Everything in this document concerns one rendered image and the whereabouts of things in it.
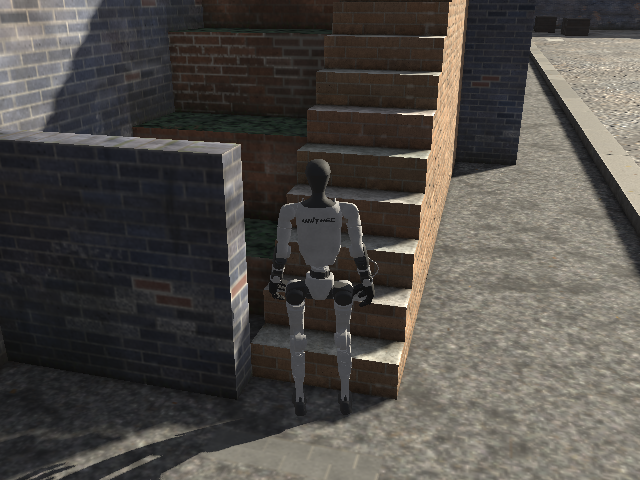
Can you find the stairs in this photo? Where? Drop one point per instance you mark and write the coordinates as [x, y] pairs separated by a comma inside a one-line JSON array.
[[386, 121]]

